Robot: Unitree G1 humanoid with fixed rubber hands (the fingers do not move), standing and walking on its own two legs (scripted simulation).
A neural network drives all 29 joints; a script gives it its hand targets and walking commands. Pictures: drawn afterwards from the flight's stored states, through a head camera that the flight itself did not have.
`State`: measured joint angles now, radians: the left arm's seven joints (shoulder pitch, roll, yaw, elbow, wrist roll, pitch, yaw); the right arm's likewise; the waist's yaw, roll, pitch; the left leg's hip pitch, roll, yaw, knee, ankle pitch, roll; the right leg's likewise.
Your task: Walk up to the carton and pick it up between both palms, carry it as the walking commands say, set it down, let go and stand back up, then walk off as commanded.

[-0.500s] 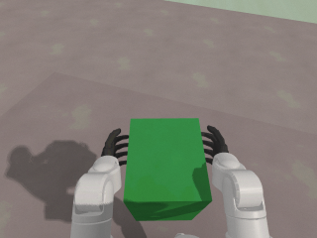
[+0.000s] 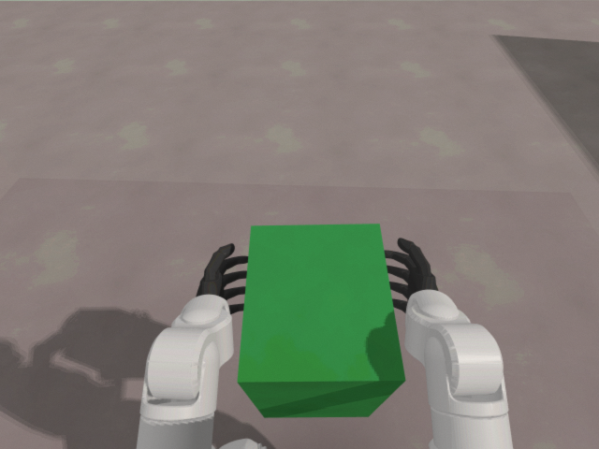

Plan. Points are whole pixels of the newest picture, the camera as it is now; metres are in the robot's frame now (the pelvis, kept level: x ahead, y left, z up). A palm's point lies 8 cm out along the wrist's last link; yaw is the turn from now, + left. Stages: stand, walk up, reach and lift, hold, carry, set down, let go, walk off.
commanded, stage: carry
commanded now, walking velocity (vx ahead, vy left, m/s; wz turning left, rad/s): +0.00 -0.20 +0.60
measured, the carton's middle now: (315, 331) +0.26 -0.01 +0.01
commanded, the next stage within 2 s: none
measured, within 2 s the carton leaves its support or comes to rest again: neither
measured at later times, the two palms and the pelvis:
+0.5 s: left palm (311, 339) +0.21 +0.00 +0.10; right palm (508, 282) +0.27 -0.24 +0.10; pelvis -0.01 -0.18 +0.01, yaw +15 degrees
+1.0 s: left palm (401, 399) +0.15 -0.09 +0.09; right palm (547, 277) +0.28 -0.30 +0.09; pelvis -0.01 -0.32 +0.00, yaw +31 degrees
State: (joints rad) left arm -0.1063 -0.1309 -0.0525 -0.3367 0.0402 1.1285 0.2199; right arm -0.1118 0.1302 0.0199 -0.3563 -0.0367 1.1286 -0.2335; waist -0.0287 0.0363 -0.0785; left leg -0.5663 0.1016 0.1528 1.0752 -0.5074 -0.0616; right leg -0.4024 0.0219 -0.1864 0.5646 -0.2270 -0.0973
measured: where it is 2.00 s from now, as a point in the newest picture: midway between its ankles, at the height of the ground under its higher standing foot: outside the picture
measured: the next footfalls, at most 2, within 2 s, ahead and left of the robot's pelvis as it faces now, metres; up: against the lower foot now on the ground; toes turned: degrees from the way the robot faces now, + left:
left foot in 0.08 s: +0.06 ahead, +0.05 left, +0.00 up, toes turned +14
right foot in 0.34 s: +0.07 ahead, -0.26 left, +0.00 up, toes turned -1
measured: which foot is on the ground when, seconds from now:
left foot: up 0.00-0.06, down 0.08-0.36, up 0.38-0.64, down 0.66-0.96, up 0.98-1.00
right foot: down 0.00-0.10, up 0.12-0.32, down 0.34-0.68, up 0.70-0.94, down 0.96-1.00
